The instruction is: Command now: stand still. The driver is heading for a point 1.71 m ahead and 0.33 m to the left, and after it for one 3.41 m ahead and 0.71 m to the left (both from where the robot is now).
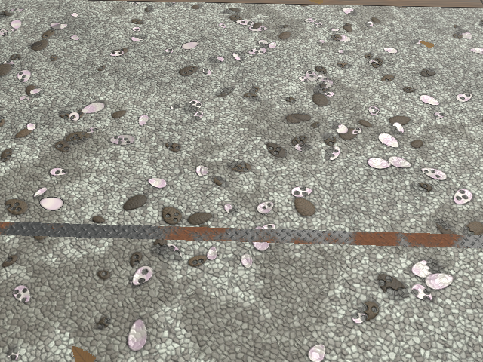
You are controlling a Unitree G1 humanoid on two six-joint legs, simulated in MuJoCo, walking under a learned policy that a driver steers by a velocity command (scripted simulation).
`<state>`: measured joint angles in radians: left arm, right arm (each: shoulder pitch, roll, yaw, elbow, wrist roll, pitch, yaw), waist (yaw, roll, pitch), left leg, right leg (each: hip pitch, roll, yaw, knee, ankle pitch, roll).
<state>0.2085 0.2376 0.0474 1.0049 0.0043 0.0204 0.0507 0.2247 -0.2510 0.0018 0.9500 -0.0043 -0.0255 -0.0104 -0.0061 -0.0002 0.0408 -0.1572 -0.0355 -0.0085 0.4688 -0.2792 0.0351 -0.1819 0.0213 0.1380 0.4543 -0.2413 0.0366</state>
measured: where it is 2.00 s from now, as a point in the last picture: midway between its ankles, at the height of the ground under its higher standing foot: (208, 247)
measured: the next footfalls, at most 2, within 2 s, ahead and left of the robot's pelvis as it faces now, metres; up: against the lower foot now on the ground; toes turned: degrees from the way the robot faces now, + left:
right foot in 0.38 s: +0.12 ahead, -0.15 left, +0.00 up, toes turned -1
left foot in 0.88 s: +0.48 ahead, +0.07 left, +0.00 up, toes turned +7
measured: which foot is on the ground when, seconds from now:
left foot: down 0.00-0.38, up 0.40-0.86, down 0.88-1.00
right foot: down 0.00-0.12, up 0.14-0.36, down 0.38-0.88, up 0.90-1.00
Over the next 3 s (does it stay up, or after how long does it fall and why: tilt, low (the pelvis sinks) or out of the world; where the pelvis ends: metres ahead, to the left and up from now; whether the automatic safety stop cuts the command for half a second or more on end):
stays up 1.44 0.33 -0.01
